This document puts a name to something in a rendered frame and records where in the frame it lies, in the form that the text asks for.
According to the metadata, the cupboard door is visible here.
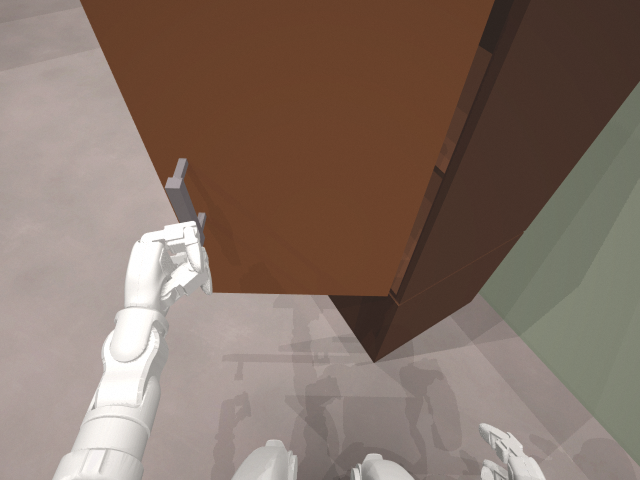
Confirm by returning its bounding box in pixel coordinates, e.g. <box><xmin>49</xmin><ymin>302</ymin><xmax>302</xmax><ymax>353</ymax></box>
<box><xmin>80</xmin><ymin>0</ymin><xmax>495</xmax><ymax>296</ymax></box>

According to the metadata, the left robot hand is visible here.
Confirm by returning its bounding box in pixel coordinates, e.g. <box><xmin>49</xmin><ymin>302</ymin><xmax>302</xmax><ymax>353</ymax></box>
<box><xmin>124</xmin><ymin>221</ymin><xmax>212</xmax><ymax>317</ymax></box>

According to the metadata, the robot right thigh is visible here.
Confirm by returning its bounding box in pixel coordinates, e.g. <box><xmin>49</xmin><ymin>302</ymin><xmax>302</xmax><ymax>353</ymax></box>
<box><xmin>350</xmin><ymin>459</ymin><xmax>415</xmax><ymax>480</ymax></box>

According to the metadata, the right robot hand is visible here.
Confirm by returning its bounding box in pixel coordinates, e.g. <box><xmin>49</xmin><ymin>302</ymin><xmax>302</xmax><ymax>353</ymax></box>
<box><xmin>479</xmin><ymin>423</ymin><xmax>546</xmax><ymax>480</ymax></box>

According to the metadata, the right robot shin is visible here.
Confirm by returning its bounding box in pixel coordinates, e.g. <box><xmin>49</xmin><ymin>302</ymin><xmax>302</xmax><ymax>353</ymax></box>
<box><xmin>363</xmin><ymin>454</ymin><xmax>383</xmax><ymax>462</ymax></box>

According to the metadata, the handle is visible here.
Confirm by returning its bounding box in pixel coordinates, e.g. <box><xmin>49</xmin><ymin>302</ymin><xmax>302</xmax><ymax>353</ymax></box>
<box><xmin>165</xmin><ymin>158</ymin><xmax>207</xmax><ymax>247</ymax></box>

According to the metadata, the robot left forearm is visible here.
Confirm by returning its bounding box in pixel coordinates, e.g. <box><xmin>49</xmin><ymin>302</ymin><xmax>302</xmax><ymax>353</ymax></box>
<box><xmin>52</xmin><ymin>307</ymin><xmax>169</xmax><ymax>480</ymax></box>

